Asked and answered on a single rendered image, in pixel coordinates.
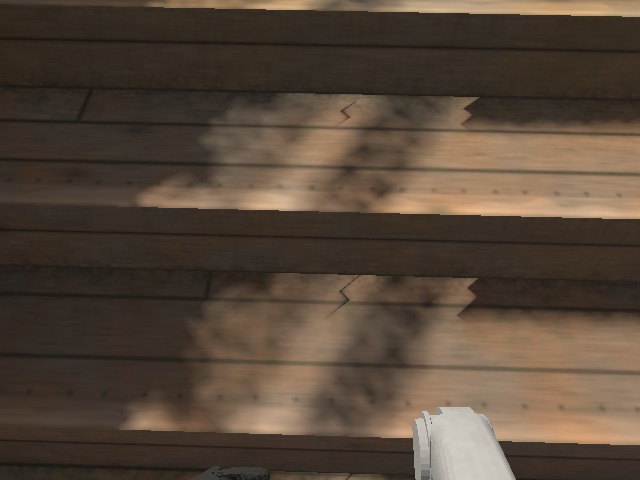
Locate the right robot thigh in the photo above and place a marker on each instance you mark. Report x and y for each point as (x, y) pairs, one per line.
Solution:
(457, 444)

